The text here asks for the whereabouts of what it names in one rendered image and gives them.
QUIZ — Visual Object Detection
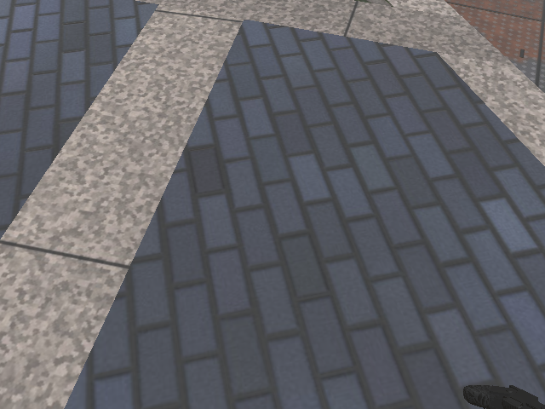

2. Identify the right robot hand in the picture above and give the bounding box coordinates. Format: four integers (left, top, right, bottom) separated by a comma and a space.
463, 385, 545, 409

